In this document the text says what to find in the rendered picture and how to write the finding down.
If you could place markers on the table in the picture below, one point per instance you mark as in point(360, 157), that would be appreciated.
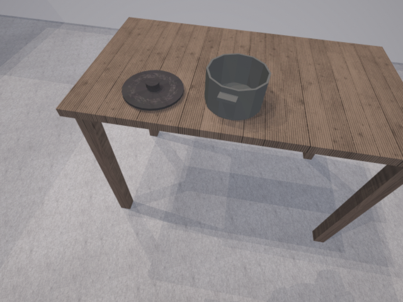
point(324, 97)

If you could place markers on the pot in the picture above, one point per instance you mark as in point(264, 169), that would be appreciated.
point(235, 85)

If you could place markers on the knob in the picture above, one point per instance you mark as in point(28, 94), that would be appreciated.
point(152, 83)

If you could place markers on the lid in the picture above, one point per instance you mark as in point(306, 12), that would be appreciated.
point(136, 94)

